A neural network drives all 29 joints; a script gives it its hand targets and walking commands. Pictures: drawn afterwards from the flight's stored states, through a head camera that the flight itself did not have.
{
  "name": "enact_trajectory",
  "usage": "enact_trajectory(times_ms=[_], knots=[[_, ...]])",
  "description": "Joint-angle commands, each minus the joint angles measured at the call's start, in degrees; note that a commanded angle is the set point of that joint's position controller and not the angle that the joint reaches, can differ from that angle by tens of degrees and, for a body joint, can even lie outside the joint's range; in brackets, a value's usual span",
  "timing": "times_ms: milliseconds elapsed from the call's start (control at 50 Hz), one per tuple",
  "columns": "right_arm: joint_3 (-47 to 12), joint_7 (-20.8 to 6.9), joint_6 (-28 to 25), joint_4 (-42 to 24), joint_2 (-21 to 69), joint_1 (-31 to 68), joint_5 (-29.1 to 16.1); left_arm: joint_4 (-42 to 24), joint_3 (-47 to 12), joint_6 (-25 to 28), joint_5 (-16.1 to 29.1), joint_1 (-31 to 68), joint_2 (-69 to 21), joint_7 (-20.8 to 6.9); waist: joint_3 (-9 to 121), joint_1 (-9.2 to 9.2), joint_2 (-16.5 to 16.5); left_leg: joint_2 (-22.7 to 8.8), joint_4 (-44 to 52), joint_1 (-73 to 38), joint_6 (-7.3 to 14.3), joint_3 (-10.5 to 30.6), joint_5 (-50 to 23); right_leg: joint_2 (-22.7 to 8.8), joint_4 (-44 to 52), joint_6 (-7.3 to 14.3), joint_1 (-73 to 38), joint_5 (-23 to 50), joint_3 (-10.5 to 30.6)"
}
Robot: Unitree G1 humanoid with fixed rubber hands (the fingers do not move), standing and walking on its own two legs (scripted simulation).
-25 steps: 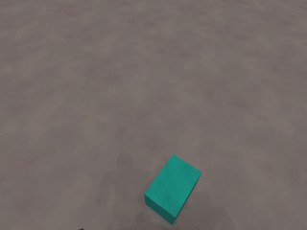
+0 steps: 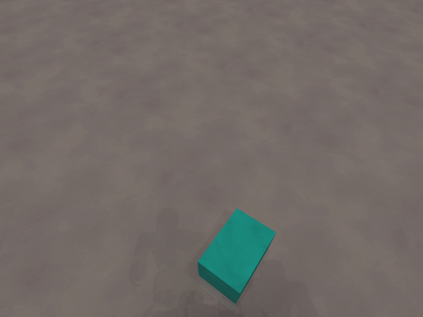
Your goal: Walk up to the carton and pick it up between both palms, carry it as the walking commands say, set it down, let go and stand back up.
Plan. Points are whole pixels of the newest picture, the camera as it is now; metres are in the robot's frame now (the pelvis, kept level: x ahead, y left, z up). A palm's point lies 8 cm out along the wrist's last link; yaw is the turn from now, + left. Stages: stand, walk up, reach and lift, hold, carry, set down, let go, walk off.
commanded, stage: walk up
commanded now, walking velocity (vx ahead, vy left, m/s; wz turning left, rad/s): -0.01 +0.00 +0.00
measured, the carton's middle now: (236, 254) +0.46 -0.09 -0.68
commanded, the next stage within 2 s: none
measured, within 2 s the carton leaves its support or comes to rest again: neither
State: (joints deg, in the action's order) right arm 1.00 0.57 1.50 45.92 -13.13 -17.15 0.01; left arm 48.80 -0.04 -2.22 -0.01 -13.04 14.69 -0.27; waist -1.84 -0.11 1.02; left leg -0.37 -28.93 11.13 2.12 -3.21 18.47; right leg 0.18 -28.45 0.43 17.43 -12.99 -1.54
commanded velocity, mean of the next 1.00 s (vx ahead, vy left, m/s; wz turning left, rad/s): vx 0.06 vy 0.14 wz -0.40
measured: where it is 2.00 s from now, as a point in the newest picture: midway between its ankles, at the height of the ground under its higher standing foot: outside the picture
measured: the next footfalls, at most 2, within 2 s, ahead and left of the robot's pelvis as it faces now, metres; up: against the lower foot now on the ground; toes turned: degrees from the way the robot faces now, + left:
left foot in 0.62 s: +0.03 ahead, +0.22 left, +0.00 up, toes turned -3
right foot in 1.16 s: +0.06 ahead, +0.06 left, +0.00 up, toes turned -28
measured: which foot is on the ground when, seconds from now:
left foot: down 0.00-0.28, up 0.30-0.60, down 0.62-1.00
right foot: down 0.00-0.60, up 0.62-1.00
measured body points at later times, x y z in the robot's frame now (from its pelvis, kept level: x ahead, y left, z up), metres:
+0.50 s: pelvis +0.00 +0.05 +0.00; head +0.02 +0.05 +0.45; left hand +0.04 +0.33 -0.13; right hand +0.06 -0.23 -0.12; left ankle -0.05 +0.18 -0.70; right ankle +0.03 -0.12 -0.74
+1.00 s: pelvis +0.05 +0.19 +0.00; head +0.12 +0.22 +0.45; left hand +0.22 +0.42 -0.16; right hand +0.02 -0.08 -0.10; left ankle -0.01 +0.22 -0.73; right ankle -0.06 +0.03 -0.64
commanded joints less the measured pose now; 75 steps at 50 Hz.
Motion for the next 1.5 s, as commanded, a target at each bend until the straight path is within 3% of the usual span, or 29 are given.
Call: enact_trajectory(times_ms=[0,100,200,240,280,320,360,480,520,560,580,620,680,780,960,1020,1040,1060,1080,1100,1120,1140,1160,1180,1220,1260,1300,1360,1480], knots=[[1.97,0.60,-2.63,-0.85,-7.46,-1.00,1.51,-0.30,2.17,1.57,-0.89,-1.67,3.24,0.38,4.17,0.27,-6.95,-8.89,7.60,-1.97,1.93,7.73,-22.41,-2.25,3.32,0.09,-6.52,7.05,0.68],[1.23,0.98,-2.23,-0.12,-4.74,-1.33,1.17,-0.11,2.77,1.72,-1.06,-2.05,4.66,1.02,5.93,0.39,-0.12,-5.96,6.12,0.53,0.77,6.09,-19.02,-5.83,2.31,2.23,-11.19,18.85,3.55],[1.92,0.91,-1.63,-1.78,-7.22,1.08,1.84,-0.96,3.81,1.47,-1.57,-2.72,4.78,1.43,4.61,0.21,-4.40,-7.83,4.63,-0.79,-0.35,5.16,-14.38,-5.42,3.13,0.88,-4.08,11.98,4.26],[3.49,0.93,1.16,-5.84,-7.91,4.73,1.82,-2.05,5.44,0.65,-2.45,-7.84,10.44,1.92,-0.77,-2.22,2.27,-1.80,-8.75,7.71,-3.35,-2.92,1.87,-15.92,8.58,6.55,-1.49,9.05,22.64],[2.62,0.27,2.17,-6.82,-5.95,5.95,1.84,-1.72,6.01,0.56,-2.88,-10.92,13.10,2.84,-1.69,-4.24,8.90,0.94,-25.71,15.79,-4.87,5.37,15.99,-23.49,16.84,12.93,-2.47,2.62,38.41],[2.53,-0.14,1.60,-6.24,-7.31,6.10,2.37,-4.19,6.12,0.42,-2.47,-3.50,11.95,2.43,-4.56,-1.25,7.19,-1.01,-25.53,14.82,-5.08,5.31,11.09,-19.86,16.54,10.47,3.54,-1.82,29.67],[2.56,-2.59,2.83,-4.53,-7.15,4.85,3.53,-1.40,6.98,-0.33,-3.28,-8.89,13.22,4.33,-5.54,-1.36,-0.79,-2.70,-27.61,21.92,-5.33,7.11,6.50,-22.33,18.97,8.54,-4.31,-14.40,32.44],[2.05,-3.29,1.97,-6.38,-6.16,6.75,3.20,-3.03,7.34,-0.07,-3.37,-4.94,14.06,3.26,-3.03,-0.56,14.58,-0.90,-11.08,8.03,-5.94,2.59,8.33,-15.77,19.31,6.69,3.09,-16.31,27.33],[1.94,-3.09,1.75,-4.76,-6.13,2.61,3.12,-4.35,7.70,-0.08,-3.12,-1.55,14.81,2.98,-2.56,2.22,13.16,-1.12,-5.18,1.84,-5.23,1.49,5.61,-15.17,17.12,5.86,7.49,-16.80,24.93],[2.70,-1.97,1.29,-1.38,-9.01,-7.74,3.24,-5.51,6.02,0.08,-2.83,2.07,10.95,2.49,0.10,8.89,5.35,-2.82,11.56,-17.26,-2.70,1.23,0.40,-6.61,7.05,-1.41,21.01,-19.90,13.27],[3.55,-1.60,0.94,-0.80,-14.11,-11.59,3.50,-6.58,5.25,-0.16,-2.65,-0.30,5.02,2.90,0.59,9.40,-18.51,-16.91,21.68,-11.30,-1.82,15.57,12.41,3.02,-16.32,-2.83,23.63,-21.32,0.47],[3.92,-1.41,0.60,-5.53,-15.77,-1.40,3.52,-8.00,6.10,-1.46,-3.18,-2.41,5.56,2.58,-6.72,3.24,-15.31,-23.87,25.70,5.90,-3.14,19.36,22.12,-0.69,-33.26,-4.78,22.97,-15.89,2.63],[3.20,-0.03,-1.23,-5.46,-11.46,1.20,2.24,-5.41,6.37,-1.18,-2.64,-0.76,6.19,0.32,-2.96,1.69,-1.63,-16.81,17.57,-0.37,-7.44,8.37,-4.55,-3.79,-37.08,-3.69,19.69,-5.47,3.40],[2.62,1.08,-1.62,-4.40,-9.07,-6.12,1.21,-4.09,5.12,-1.55,-1.81,-2.74,5.19,0.26,2.67,2.38,-8.85,-15.27,6.28,-15.64,-7.25,-1.46,-55.20,-1.35,-40.63,-5.18,20.91,-6.10,-0.98],[2.86,1.81,-0.16,-1.86,-8.57,-8.03,0.77,-4.02,3.71,-2.09,-1.30,-1.32,3.81,0.67,3.66,3.29,-14.70,-15.08,4.67,-23.37,-7.75,-5.75,-70.08,0.38,-29.21,-3.66,18.82,-11.77,-6.33],[4.34,2.09,0.44,-3.19,-11.09,-2.81,1.05,-3.32,3.88,-1.93,-1.35,-5.65,4.88,0.76,4.48,-0.57,-16.46,-12.95,2.82,-17.77,-13.12,-12.03,-82.18,3.15,-16.48,-2.50,6.44,-14.49,-12.79],[5.67,2.24,0.50,-4.79,-13.55,0.95,0.96,-1.84,4.46,-1.57,-1.74,-11.75,6.31,1.06,6.22,-5.24,-17.92,-13.45,-2.24,-11.42,-17.58,-13.98,-97.64,3.62,-6.54,0.12,-3.99,-16.98,-14.01],[6.43,2.36,0.07,-5.22,-16.58,6.75,0.83,0.87,5.58,-1.38,-1.39,-19.25,8.44,1.81,7.61,-10.93,-12.82,-12.23,-14.04,-6.03,-19.28,-13.39,-102.53,3.69,3.40,3.91,-11.29,-15.81,-14.76],[6.48,1.98,-0.38,-5.64,-16.77,8.79,0.53,2.58,6.19,-0.92,-1.16,-23.22,9.25,2.22,9.76,-14.48,-4.16,-8.04,-28.54,1.49,-19.31,-13.11,-84.21,1.39,12.59,7.32,-19.54,-2.56,-11.58],[4.85,1.80,-0.90,-4.78,-10.40,5.02,1.13,2.49,6.99,-0.14,-1.72,-17.95,11.48,2.92,8.97,-11.78,22.03,-2.39,-48.41,21.21,-13.17,-1.71,8.01,-14.59,7.65,14.42,-25.01,25.01,12.73],[3.02,1.11,0.21,-5.33,-7.11,-0.52,1.70,-0.67,6.31,0.08,-1.91,-7.61,11.30,2.99,11.50,-3.02,14.85,-5.17,-51.73,22.19,-8.66,8.09,17.79,-23.58,6.59,16.10,-20.27,20.27,23.45],[2.82,-0.12,0.20,-4.68,-6.41,0.75,2.83,-1.89,5.05,0.61,-1.47,-0.68,8.57,2.66,6.29,1.81,10.13,-10.01,-40.92,12.17,-1.58,15.51,17.70,-19.06,6.85,12.12,-2.10,1.08,17.34],[3.06,-0.65,0.24,-3.72,-6.58,-0.19,2.73,-4.95,4.74,0.53,-1.79,5.41,9.53,1.16,-2.23,3.92,7.26,-9.79,-29.85,4.66,1.37,11.53,16.95,-14.62,9.10,6.40,11.29,-13.05,11.48],[1.18,-0.60,2.22,-4.11,-5.30,4.14,0.82,-5.32,4.57,1.02,-2.22,3.25,12.78,2.02,-11.29,1.74,5.31,-3.00,-22.74,11.54,-2.16,5.14,13.58,-19.37,17.16,6.20,9.98,-3.40,17.94],[0.98,-0.81,0.93,-4.22,-5.10,-0.56,0.59,-3.62,4.75,0.27,-2.55,1.91,11.60,1.45,-7.09,2.31,14.91,-1.19,-9.57,-0.10,-4.52,-1.09,11.32,-12.74,10.21,8.07,11.00,6.71,11.52],[2.23,0.21,-0.53,-1.14,-8.28,-6.63,1.01,-3.64,3.50,-0.09,-1.17,-0.90,8.48,1.04,-0.38,4.82,4.82,-0.98,3.57,-11.38,-6.53,-4.38,-4.15,-5.04,-2.70,3.39,9.87,3.42,3.75],[4.32,0.84,-1.47,-2.06,-17.28,-9.86,3.29,-5.93,3.20,-0.24,-1.38,-0.42,4.68,0.52,1.87,4.50,-22.26,-28.37,13.32,-9.12,2.73,22.09,-21.00,1.20,-25.37,-2.62,17.99,-25.09,-1.32],[4.85,1.15,-1.25,-1.12,-16.94,-7.65,3.95,-4.84,4.68,-1.93,-1.46,4.58,7.29,-0.97,-2.63,4.91,-10.84,-27.43,16.49,-4.39,5.94,19.38,-4.81,-2.85,-35.89,-2.55,19.74,-16.87,3.25],[3.64,1.41,-2.24,-0.76,-12.89,-5.56,2.56,-2.08,2.80,-1.17,-0.79,4.00,4.16,-1.70,2.91,3.11,-13.03,-19.44,4.63,-15.74,3.72,2.07,-51.59,0.01,-25.73,-4.43,15.66,-13.34,-0.49]])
